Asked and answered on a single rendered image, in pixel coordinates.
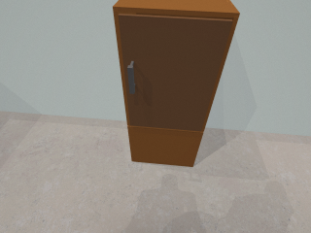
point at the cupboard door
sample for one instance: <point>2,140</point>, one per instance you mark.
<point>176,64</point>

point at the handle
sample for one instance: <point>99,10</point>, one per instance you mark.
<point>131,82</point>

